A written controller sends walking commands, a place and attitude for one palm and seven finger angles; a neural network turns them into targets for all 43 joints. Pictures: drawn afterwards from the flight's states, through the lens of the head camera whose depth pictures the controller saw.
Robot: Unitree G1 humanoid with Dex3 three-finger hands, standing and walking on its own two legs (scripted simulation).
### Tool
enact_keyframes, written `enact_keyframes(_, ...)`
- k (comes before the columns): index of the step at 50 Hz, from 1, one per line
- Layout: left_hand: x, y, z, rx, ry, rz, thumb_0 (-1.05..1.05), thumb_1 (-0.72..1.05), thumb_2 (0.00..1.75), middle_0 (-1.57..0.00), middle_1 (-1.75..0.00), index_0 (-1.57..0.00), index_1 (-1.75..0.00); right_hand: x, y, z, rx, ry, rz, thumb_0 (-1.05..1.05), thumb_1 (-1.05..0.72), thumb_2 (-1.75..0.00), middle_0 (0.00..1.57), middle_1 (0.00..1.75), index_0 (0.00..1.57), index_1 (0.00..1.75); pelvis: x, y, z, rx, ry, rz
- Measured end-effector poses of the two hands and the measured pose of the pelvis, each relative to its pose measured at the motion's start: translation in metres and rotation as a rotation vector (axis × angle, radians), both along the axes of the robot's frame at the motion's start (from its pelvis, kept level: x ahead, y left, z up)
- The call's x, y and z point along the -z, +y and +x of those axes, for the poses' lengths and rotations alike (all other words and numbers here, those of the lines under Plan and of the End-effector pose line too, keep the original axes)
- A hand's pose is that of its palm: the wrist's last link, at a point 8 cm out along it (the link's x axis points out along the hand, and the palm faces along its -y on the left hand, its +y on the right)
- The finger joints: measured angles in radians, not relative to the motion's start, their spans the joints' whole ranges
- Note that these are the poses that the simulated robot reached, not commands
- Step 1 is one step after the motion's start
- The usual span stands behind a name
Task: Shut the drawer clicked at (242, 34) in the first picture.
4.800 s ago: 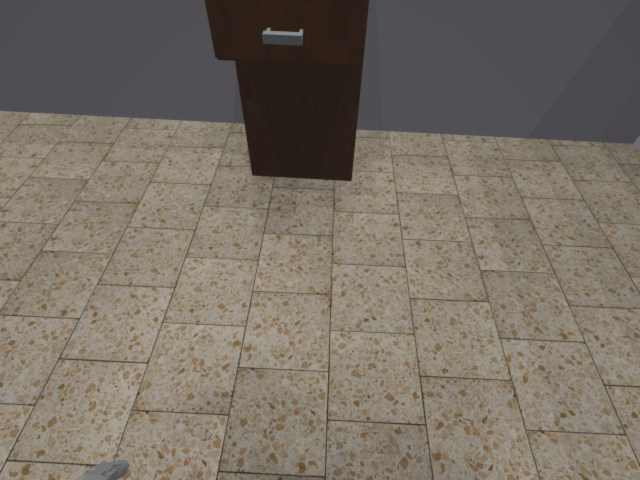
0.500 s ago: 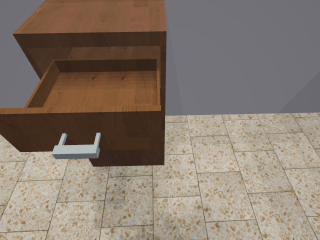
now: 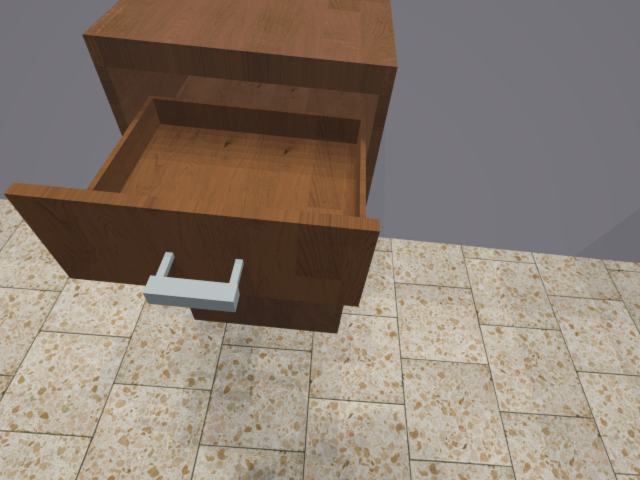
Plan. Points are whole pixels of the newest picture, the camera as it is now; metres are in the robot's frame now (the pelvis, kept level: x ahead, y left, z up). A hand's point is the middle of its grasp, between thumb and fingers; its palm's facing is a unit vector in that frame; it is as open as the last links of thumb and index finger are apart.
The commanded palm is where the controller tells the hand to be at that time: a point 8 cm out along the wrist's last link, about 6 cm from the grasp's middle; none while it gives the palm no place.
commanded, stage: come to a stop and stand still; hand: left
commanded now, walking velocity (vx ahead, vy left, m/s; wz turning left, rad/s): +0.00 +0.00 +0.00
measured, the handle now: (198, 278) +0.34 +0.20 +0.04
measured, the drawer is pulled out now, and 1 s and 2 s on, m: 0.30 0.30 0.30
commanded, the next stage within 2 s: look again from close up in 0.82 s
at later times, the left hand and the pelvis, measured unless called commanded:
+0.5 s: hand out of the picture -0.06 +0.16 -0.16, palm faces +0.01 -0.98 -0.18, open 7.4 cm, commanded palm none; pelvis -0.04 +0.00 +0.01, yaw -1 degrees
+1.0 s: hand out of the picture -0.05 +0.14 -0.17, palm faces +0.00 -0.99 -0.16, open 7.4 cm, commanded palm none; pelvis -0.03 -0.01 +0.01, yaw -1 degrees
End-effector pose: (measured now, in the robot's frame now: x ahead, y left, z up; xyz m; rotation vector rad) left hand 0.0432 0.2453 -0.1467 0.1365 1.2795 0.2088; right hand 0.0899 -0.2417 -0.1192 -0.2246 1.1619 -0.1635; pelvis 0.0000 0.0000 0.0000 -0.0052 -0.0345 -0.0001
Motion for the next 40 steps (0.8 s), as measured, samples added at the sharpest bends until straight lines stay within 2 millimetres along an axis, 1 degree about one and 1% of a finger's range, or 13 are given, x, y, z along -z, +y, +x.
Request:
enact_keyframes(4, -0.004, 0.012, -0.026, -0.017, 0.056, -0.010, 0.00, 0.91, 0.90, -0.20, -0.30, -0.20, -0.29, -0.008, 0.019, -0.014, -0.022, 0.033, -0.001, 0.00, -0.91, -0.90, 0.20, 0.30, 0.20, 0.30, -0.009, 0.010, -0.006, -0.002, 0.007, -0.008)
enact_keyframes(8, -0.008, 0.015, -0.055, -0.017, 0.113, -0.014, 0.00, 0.91, 0.90, -0.20, -0.30, -0.20, -0.29, -0.008, 0.032, -0.026, -0.004, 0.050, 0.021, 0.00, -0.92, -0.90, 0.20, 0.30, 0.20, 0.30, -0.014, 0.016, -0.010, 0.011, 0.018, -0.002)
enact_keyframes(11, -0.011, 0.012, -0.073, -0.004, 0.163, -0.015, 0.00, 0.91, 0.90, -0.19, -0.30, -0.19, -0.29, -0.004, 0.035, -0.037, 0.020, 0.048, 0.038, 0.00, -0.93, -0.90, 0.20, 0.30, 0.20, 0.30, -0.014, 0.018, -0.015, 0.020, 0.020, 0.006)
enact_keyframes(13, -0.012, 0.008, -0.082, 0.004, 0.183, -0.014, 0.00, 0.91, 0.90, -0.19, -0.30, -0.19, -0.29, 0.000, 0.035, -0.047, 0.035, 0.054, 0.052, 0.00, -0.93, -0.90, 0.20, 0.30, 0.20, 0.30, -0.014, 0.017, -0.019, 0.024, 0.021, 0.015)
enact_keyframes(16, -0.011, 0.000, -0.093, 0.016, 0.189, -0.005, 0.00, 0.91, 0.90, -0.19, -0.30, -0.19, -0.29, 0.011, 0.032, -0.066, 0.060, 0.078, 0.077, 0.00, -0.93, -0.90, 0.20, 0.30, 0.20, 0.30, -0.009, 0.013, -0.027, 0.031, 0.021, 0.038)
enact_keyframes(18, -0.015, -0.008, -0.098, 0.019, 0.191, -0.009, 0.00, 0.91, 0.90, -0.19, -0.30, -0.19, -0.29, 0.014, 0.026, -0.081, 0.081, 0.102, 0.081, -0.01, -0.94, -0.90, 0.20, 0.30, 0.20, 0.30, -0.011, 0.012, -0.032, 0.025, 0.010, 0.023)
enact_keyframes(21, -0.018, -0.019, -0.103, 0.027, 0.181, -0.022, 0.00, 0.91, 0.90, -0.20, -0.30, -0.20, -0.29, 0.016, 0.021, -0.105, 0.092, 0.150, 0.088, -0.01, -0.94, -0.90, 0.20, 0.30, 0.20, 0.30, -0.013, 0.008, -0.036, 0.022, 0.004, 0.014)
enact_keyframes(24, -0.016, -0.028, -0.105, 0.035, 0.174, -0.036, 0.00, 0.91, 0.90, -0.20, -0.30, -0.20, -0.29, 0.017, 0.018, -0.132, 0.107, 0.203, 0.091, 0.00, -0.93, -0.90, 0.20, 0.30, 0.20, 0.30, -0.014, 0.003, -0.040, 0.023, -0.001, 0.011)
enact_keyframes(28, -0.013, -0.039, -0.103, 0.043, 0.163, -0.055, 0.00, 0.90, 0.90, -0.20, -0.30, -0.20, -0.29, 0.016, 0.019, -0.167, 0.131, 0.280, 0.096, 0.00, -0.93, -0.90, 0.20, 0.30, 0.20, 0.30, -0.013, -0.003, -0.043, 0.023, -0.002, 0.010)
enact_keyframes(31, -0.011, -0.046, -0.100, 0.045, 0.154, -0.064, 0.00, 0.90, 0.90, -0.20, -0.30, -0.20, -0.29, 0.016, 0.021, -0.188, 0.146, 0.333, 0.104, 0.00, -0.92, -0.90, 0.20, 0.30, 0.20, 0.30, -0.013, -0.006, -0.044, 0.021, 0.000, 0.010)
enact_keyframes(35, -0.010, -0.052, -0.098, 0.044, 0.150, -0.071, 0.00, 0.90, 0.90, -0.20, -0.30, -0.20, -0.29, 0.015, 0.027, -0.207, 0.162, 0.381, 0.120, 0.00, -0.92, -0.90, 0.20, 0.30, 0.20, 0.30, -0.013, -0.010, -0.044, 0.019, 0.005, 0.009)
enact_keyframes(37, -0.010, -0.054, -0.098, 0.043, 0.153, -0.071, 0.00, 0.91, 0.90, -0.20, -0.30, -0.20, -0.29, 0.015, 0.030, -0.211, 0.167, 0.394, 0.128, 0.00, -0.92, -0.90, 0.20, 0.30, 0.20, 0.30, -0.012, -0.011, -0.044, 0.019, 0.007, 0.009)
enact_keyframes(40, -0.010, -0.056, -0.099, 0.039, 0.161, -0.071, 0.00, 0.91, 0.90, -0.20, -0.30, -0.20, -0.29, 0.015, 0.034, -0.211, 0.170, 0.399, 0.140, 0.00, -0.91, -0.90, 0.20, 0.30, 0.20, 0.30, -0.012, -0.013, -0.042, 0.019, 0.011, 0.009)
